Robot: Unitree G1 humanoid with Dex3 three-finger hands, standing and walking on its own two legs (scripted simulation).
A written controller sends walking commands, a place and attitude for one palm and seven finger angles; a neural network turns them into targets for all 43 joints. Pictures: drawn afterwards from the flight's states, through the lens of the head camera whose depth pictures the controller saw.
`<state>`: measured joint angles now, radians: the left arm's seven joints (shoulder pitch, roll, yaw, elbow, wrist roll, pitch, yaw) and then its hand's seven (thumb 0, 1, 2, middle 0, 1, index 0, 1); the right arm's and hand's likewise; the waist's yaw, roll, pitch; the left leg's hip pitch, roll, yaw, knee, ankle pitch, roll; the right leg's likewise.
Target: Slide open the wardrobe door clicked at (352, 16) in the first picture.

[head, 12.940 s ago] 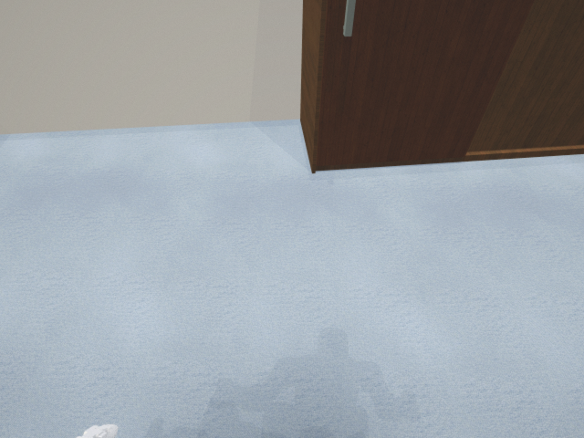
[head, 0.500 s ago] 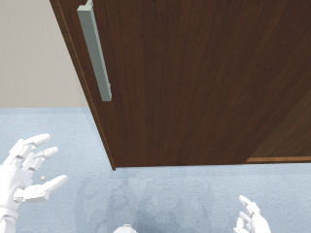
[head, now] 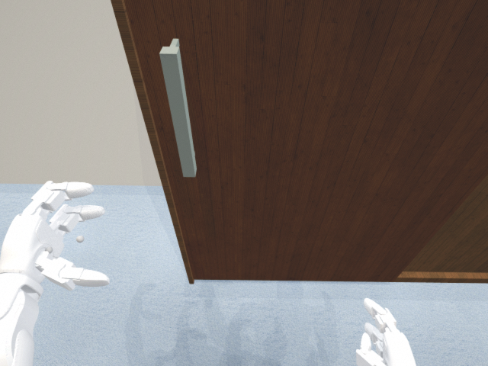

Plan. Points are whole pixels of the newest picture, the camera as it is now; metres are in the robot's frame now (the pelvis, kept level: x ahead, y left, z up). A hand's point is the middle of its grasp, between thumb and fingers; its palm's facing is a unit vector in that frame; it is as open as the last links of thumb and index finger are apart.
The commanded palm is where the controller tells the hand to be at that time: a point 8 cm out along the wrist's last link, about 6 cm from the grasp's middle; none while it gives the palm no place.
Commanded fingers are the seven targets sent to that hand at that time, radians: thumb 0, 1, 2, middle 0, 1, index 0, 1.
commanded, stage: raise the hand with hooked fingers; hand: left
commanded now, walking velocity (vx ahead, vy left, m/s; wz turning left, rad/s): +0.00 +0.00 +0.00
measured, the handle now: (183, 115) +0.54 +0.19 +0.13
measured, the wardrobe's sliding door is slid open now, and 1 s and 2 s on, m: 0.00 0.00 0.00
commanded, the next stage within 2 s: move the hooked fingers beside the handle in 0.78 s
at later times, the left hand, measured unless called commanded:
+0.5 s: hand (87, 206) +0.28 +0.26 +0.15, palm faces +0.13 -0.99 -0.02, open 14.0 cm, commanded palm +0.24 +0.30 +0.15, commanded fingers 0.00 -0.50 0.30 -0.30 -1.20 -0.30 -1.20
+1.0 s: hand (86, 207) +0.28 +0.26 +0.15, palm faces +0.15 -0.99 +0.00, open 14.0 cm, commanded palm +0.26 +0.29 +0.15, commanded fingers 0.00 -0.50 0.30 -0.30 -1.20 -0.30 -1.20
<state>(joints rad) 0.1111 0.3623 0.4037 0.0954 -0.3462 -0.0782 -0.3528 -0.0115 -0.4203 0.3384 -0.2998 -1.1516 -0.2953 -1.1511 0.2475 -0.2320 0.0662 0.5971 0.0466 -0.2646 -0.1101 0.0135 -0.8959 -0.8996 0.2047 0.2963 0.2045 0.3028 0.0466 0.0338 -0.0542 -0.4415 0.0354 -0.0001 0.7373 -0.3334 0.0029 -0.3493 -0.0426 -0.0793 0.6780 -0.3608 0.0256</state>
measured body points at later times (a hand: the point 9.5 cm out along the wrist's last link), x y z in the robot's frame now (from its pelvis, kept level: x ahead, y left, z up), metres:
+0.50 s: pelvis +0.00 -0.02 +0.01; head -0.01 -0.03 +0.46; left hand +0.27 +0.31 +0.15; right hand +0.17 -0.26 -0.06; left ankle +0.03 +0.11 -0.72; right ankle -0.01 -0.14 -0.72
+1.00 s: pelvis +0.00 -0.02 +0.01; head -0.02 -0.03 +0.46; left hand +0.26 +0.31 +0.15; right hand +0.17 -0.25 -0.06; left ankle +0.03 +0.11 -0.72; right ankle -0.01 -0.14 -0.72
